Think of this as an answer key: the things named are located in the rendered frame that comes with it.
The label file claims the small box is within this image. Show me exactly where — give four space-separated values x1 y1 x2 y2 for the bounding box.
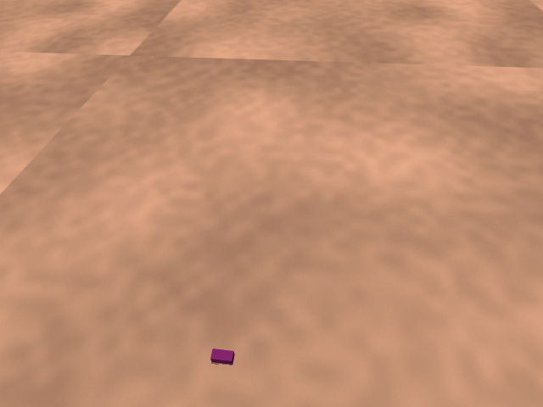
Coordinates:
210 348 234 365

